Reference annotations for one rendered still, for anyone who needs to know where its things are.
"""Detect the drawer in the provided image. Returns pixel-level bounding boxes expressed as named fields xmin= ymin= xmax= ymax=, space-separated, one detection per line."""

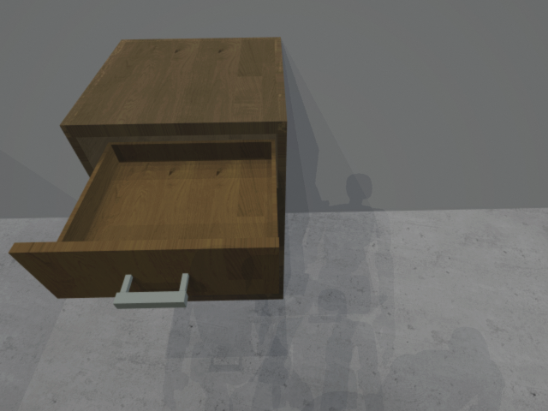
xmin=9 ymin=140 xmax=279 ymax=299

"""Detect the handle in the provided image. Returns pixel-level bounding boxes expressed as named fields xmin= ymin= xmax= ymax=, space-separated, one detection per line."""
xmin=113 ymin=273 xmax=189 ymax=309

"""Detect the cabinet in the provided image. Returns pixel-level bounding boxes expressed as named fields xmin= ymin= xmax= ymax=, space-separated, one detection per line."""
xmin=60 ymin=37 xmax=287 ymax=301

